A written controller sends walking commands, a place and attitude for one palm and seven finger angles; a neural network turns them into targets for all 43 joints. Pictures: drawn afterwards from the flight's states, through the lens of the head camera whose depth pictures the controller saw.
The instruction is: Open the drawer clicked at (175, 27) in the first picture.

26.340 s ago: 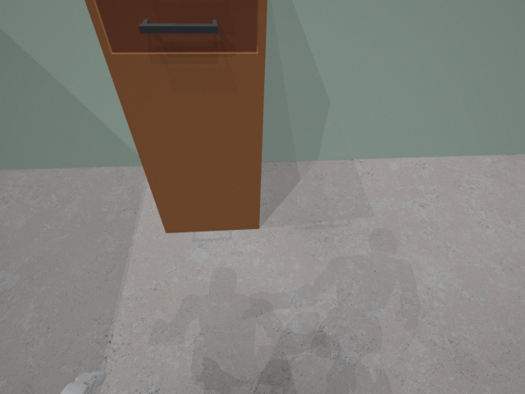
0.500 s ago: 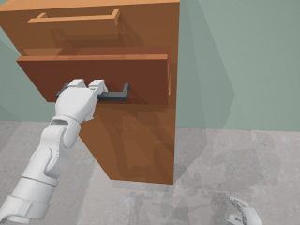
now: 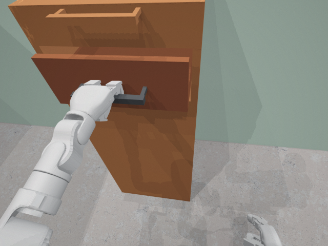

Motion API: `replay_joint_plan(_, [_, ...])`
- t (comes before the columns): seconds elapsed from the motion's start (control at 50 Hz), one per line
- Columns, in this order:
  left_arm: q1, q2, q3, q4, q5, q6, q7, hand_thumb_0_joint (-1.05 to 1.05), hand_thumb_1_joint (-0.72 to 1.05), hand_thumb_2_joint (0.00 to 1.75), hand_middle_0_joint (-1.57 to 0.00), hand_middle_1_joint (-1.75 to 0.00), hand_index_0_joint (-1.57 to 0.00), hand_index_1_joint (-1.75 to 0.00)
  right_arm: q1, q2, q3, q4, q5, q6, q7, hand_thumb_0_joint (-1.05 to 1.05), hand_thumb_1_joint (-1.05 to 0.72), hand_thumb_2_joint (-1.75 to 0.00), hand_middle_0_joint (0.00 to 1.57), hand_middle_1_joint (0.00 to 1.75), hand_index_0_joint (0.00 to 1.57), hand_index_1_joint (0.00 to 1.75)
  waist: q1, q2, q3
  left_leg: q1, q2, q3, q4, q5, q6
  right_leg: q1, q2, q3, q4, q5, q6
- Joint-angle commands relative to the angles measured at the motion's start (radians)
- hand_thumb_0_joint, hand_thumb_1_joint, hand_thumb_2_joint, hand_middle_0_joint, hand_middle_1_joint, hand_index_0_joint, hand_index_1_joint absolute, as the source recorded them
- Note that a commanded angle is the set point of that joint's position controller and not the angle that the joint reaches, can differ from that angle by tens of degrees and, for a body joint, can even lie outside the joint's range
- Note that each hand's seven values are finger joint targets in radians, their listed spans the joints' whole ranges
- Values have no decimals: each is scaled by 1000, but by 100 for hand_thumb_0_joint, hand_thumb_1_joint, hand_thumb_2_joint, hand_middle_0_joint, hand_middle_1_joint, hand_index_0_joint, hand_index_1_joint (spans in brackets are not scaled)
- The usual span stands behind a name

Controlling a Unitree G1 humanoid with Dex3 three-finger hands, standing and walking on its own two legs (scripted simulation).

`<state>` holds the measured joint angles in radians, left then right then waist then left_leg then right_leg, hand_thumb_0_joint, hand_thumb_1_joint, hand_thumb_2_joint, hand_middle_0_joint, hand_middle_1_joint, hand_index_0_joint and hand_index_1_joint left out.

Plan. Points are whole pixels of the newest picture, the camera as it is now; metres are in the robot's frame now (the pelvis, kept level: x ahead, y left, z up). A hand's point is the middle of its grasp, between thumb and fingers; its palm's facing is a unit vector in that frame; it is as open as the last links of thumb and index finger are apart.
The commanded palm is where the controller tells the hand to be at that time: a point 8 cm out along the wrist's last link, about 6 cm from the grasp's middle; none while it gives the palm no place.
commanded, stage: pull the drawer open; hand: left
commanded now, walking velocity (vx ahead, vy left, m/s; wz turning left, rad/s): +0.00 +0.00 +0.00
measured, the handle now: (110, 93) +0.44 +0.18 +0.15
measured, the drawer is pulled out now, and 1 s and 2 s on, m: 0.05 0.10 0.17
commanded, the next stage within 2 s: none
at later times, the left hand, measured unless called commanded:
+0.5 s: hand (95, 133) +0.33 +0.19 +0.13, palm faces +0.06 -0.11 -0.99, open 5.6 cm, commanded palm +0.31 +0.20 +0.19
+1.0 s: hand (95, 130) +0.33 +0.19 +0.13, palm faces +0.02 -0.07 -1.00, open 5.3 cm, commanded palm +0.29 +0.19 +0.19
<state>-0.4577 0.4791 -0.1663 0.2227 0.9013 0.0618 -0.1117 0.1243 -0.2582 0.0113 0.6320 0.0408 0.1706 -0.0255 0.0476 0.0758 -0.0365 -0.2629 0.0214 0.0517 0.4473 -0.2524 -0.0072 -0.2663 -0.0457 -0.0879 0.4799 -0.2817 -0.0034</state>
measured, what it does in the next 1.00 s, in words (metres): stands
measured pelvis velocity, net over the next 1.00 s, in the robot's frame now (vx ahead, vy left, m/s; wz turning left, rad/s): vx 0.00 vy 0.00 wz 0.01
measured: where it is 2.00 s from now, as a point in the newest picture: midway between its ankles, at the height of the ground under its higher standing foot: outside the picture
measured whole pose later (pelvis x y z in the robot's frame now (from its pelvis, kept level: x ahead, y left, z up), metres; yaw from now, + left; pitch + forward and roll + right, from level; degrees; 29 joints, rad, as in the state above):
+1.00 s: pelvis +0.00 +0.00 +0.00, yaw +0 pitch +2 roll +1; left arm -0.27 0.47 -0.15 0.01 0.90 0.12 -0.12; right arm 0.09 -0.25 0.02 0.62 0.03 0.17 -0.01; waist 0.08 0.09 -0.03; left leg -0.24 0.02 0.04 0.45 -0.25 -0.01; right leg -0.24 -0.05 -0.09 0.49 -0.29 -0.01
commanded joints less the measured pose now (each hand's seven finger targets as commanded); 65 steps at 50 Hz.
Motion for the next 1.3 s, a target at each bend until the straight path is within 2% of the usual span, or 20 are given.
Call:
replay_joint_plan(0.0, [-377,171,115,-155,-4,-28,47,0,90,90,-40,-135,-40,-135,-87,-104,-42,-140,-1,-51,-14,0,-90,-90,20,30,20,30,-12,-85,-297,85,-49,-3,-7,316,37,132,42,47,-32,349,-25])
replay_joint_plan(0.04, [-320,228,170,-173,-9,-37,49,0,90,90,-40,-135,-40,-135,-83,-117,-46,-148,-1,-52,-11,0,-90,-90,20,30,20,30,7,-101,-310,75,-48,-3,-16,314,36,169,39,53,-34,347,-26])
replay_joint_plan(0.1, [-217,189,164,-247,-21,-49,53,0,90,90,-40,-135,-40,-135,-100,-106,-50,-170,-3,-56,0,0,-90,-90,20,30,20,30,27,-76,-334,77,-50,-1,-17,352,39,196,38,51,-16,391,-26])
replay_joint_plan(0.14, [-116,233,221,-285,-32,-50,57,0,90,90,-40,-135,-40,-135,-106,-116,-54,-180,-5,-56,8,0,-90,-90,20,30,20,30,45,-92,-349,77,-46,1,-17,374,38,226,36,54,-10,415,-25])
replay_joint_plan(0.16, [-105,179,173,-324,-33,-50,56,0,90,90,-40,-135,-40,-135,-123,-107,-50,-192,-4,-58,15,0,-90,-90,20,30,20,30,40,-65,-331,72,-48,3,-21,361,39,210,36,52,-10,400,-24])
replay_joint_plan(0.2, [-5,155,176,-403,-45,-48,64,0,90,90,-40,-135,-40,-135,-131,-103,-54,-207,-4,-64,27,0,-90,-90,20,30,20,30,50,-68,-336,92,-39,3,-18,410,40,209,39,47,-4,426,-23])
replay_joint_plan(0.24, [83,221,245,-452,-47,-38,74,0,90,90,-40,-135,-40,-135,-136,-115,-59,-215,-8,-66,33,0,-90,-90,20,30,20,30,64,-93,-348,92,-36,6,-13,426,39,236,37,52,3,441,-22])
replay_joint_plan(0.28, [139,159,206,-530,-45,-24,80,0,90,90,-40,-135,-40,-135,-149,-102,-55,-223,-8,-72,44,0,-90,-90,20,30,20,30,59,-74,-333,100,-31,7,-12,472,40,216,39,45,8,464,-19])
replay_joint_plan(0.38, [283,173,243,-638,-46,18,100,0,90,90,-40,-135,-40,-135,-153,-103,-53,-219,-12,-76,63,0,-90,-90,20,30,20,30,59,-77,-318,120,-22,8,8,560,38,213,40,41,15,528,-15])
replay_joint_plan(0.44, [355,232,306,-711,-50,33,108,0,90,90,-40,-135,-40,-135,-162,-111,-50,-214,-14,-71,69,0,-90,-90,20,30,20,30,65,-64,-319,129,-19,10,11,577,34,232,38,45,15,547,-17])
replay_joint_plan(0.5, [13,135,161,-566,-11,61,120,0,90,90,-40,-135,-40,-135,-146,-103,-42,-166,-9,-70,49,0,-90,-90,20,30,20,30,-7,-53,-233,133,-19,-3,12,492,23,82,59,29,-5,409,-21])
replay_joint_plan(0.54, [30,190,204,-569,-7,65,126,0,90,90,-40,-135,-40,-135,-144,-106,-42,-165,-10,-73,39,0,-90,-90,20,30,20,30,12,-53,-270,156,-24,-3,18,493,24,112,60,35,-10,413,-27])
replay_joint_plan(0.66, [-72,157,142,-496,13,97,91,0,90,90,-40,-135,-40,-135,-173,-88,-24,-152,-13,-52,29,0,-90,-90,20,30,20,30,14,-74,-325,152,-41,-9,20,486,24,154,49,36,0,452,-26])
replay_joint_plan(0.92, [-160,122,87,-421,2,30,36,0,90,90,-40,-135,-40,-135,-178,-81,-19,-164,-17,-53,1,0,-90,-90,20,30,20,30,5,-76,-263,122,-50,-10,-4,340,31,132,44,39,-28,361,-21])
replay_joint_plan(0.94, [-118,185,155,-428,-11,21,38,0,90,90,-40,-135,-40,-135,-175,-89,-23,-170,-15,-57,-1,0,-90,-90,20,30,20,30,21,-96,-280,119,-46,-11,-9,332,31,166,42,44,-32,357,-22])
replay_joint_plan(1.04, [82,202,214,-499,-34,-12,39,0,90,90,-40,-135,-40,-135,-193,-93,-27,-196,-16,-60,11,0,-90,-90,20,30,20,30,56,-66,-294,98,-47,-2,-21,339,32,222,34,50,-22,380,-20])
replay_joint_plan(1.14, [304,183,246,-638,-54,-19,69,0,90,90,-40,-135,-40,-135,-201,-93,-36,-223,-16,-70,38,0,-90,-90,20,30,20,30,74,-48,-266,94,-37,4,-20,377,29,218,37,42,-13,391,-21])
replay_joint_plan(1.16, [330,147,217,-676,-51,-16,73,0,90,90,-40,-135,-40,-135,-204,-86,-32,-230,-18,-74,44,0,-90,-90,20,30,20,30,73,-46,-268,96,-39,5,-20,382,32,213,37,40,-9,397,-19])
replay_joint_plan(1.24, [469,180,264,-794,-54,5,100,0,90,90,-40,-135,-40,-135,-198,-101,-40,-239,-17,-78,60,0,-90,-90,20,30,20,30,77,-44,-277,104,-25,8,-8,447,29,215,38,39,2,431,-17])
replay_joint_plan(1.28, [541,128,231,-835,-46,20,110,0,90,90,-40,-135,-40,-135,-193,-89,-38,-244,-16,-80,71,0,-90,-90,20,30,20,30,72,-46,-261,110,-19,6,-3,486,30,192,41,31,5,435,-15])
